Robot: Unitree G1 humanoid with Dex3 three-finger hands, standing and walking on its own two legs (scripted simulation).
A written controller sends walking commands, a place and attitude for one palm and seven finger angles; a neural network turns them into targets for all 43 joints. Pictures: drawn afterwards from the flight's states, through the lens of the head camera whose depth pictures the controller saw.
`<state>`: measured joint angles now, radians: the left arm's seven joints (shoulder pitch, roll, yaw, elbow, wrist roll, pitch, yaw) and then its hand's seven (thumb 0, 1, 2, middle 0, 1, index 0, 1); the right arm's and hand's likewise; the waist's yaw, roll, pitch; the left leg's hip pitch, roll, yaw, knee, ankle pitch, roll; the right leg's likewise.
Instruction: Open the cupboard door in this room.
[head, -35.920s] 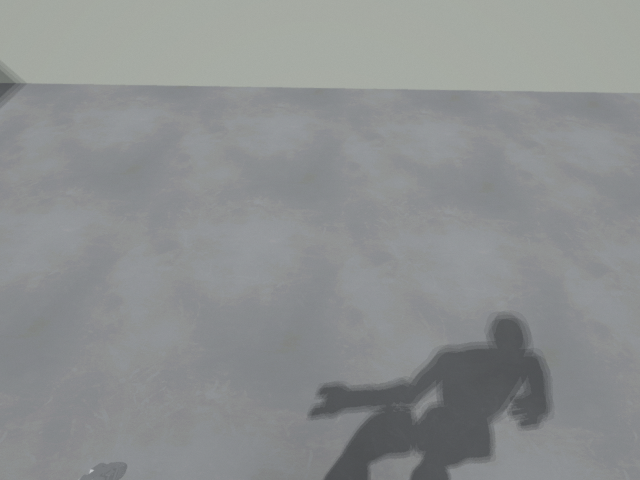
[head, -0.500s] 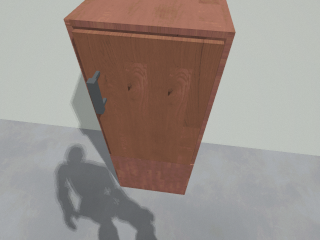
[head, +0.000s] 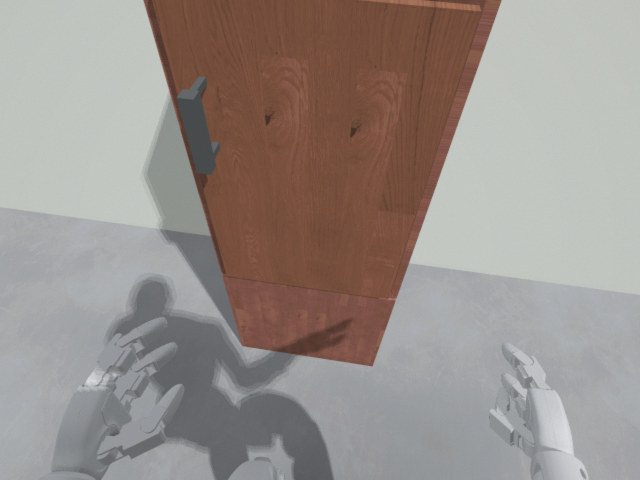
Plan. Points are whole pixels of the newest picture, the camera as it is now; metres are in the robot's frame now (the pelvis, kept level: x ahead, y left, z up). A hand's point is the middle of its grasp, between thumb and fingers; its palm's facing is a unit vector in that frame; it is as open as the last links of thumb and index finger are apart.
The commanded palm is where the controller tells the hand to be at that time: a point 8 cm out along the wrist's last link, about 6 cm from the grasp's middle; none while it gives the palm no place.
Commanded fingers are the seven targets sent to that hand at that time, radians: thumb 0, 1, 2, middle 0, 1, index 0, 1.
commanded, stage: raise the hand with hooked fingers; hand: left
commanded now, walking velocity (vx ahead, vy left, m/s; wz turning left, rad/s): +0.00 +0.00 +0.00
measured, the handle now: (203, 126) +0.53 +0.22 +0.15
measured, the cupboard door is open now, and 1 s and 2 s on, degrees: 0 0 0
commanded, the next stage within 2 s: move the hooked fingers beside the handle in 1.62 s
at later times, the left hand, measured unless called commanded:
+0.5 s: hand (109, 334) +0.24 +0.25 +0.09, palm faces -0.03 -1.00 -0.07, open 11.9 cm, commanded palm +0.22 +0.31 +0.11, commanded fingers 0.00 -0.27 0.40 -0.28 -1.05 -0.28 -1.05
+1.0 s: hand (54, 261) +0.28 +0.30 +0.16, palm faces +0.01 -1.00 -0.06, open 13.9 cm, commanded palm +0.26 +0.35 +0.16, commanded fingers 0.00 -0.50 0.30 -0.30 -1.20 -0.30 -1.20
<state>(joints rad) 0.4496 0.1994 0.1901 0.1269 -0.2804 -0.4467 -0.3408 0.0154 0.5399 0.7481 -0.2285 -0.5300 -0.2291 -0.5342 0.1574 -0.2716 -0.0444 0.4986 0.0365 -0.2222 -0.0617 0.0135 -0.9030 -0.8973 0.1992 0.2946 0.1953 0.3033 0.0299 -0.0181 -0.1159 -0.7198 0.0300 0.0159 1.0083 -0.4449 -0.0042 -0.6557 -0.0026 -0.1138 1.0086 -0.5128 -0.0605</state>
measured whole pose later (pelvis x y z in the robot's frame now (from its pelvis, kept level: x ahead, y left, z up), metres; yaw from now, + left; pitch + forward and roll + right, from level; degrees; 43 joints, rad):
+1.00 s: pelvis +0.01 +0.03 +0.05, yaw +0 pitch +1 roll -2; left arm -0.03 0.42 0.39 0.28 -0.32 -0.10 -0.48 -0.01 -0.48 0.31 -0.30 -1.19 -0.30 -1.19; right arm 0.25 -0.26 0.09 0.60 0.05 -0.25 -0.11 0.02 -0.90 -0.90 0.20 0.30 0.20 0.30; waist 0.03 0.03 -0.04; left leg -0.39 0.00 0.03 0.67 -0.31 0.04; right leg -0.31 -0.01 -0.10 0.62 -0.34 -0.01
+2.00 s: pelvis +0.01 +0.01 +0.05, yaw +0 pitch +3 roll -1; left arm -0.27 0.47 0.42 0.56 -0.29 -0.12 -0.51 -0.01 -0.50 0.30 -0.30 -1.20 -0.30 -1.20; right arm 0.27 -0.29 0.07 0.64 0.06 -0.22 -0.12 0.02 -0.90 -0.90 0.20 0.30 0.20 0.30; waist 0.00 0.03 -0.04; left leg -0.38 0.02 0.03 0.63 -0.29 0.01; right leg -0.32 0.01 -0.09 0.60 -0.33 -0.04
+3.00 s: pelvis +0.02 +0.03 +0.04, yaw -2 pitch +11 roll -2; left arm -0.73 0.62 0.44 1.08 -0.19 -0.25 -0.52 -0.01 -0.50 0.30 -0.30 -1.20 -0.30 -1.20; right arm 0.38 -0.31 0.05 0.66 0.04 -0.06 -0.08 0.01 -0.90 -0.90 0.20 0.30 0.20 0.30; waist -0.09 0.01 -0.06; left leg -0.58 0.02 0.05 0.72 -0.33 0.04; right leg -0.51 0.01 -0.08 0.67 -0.35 -0.01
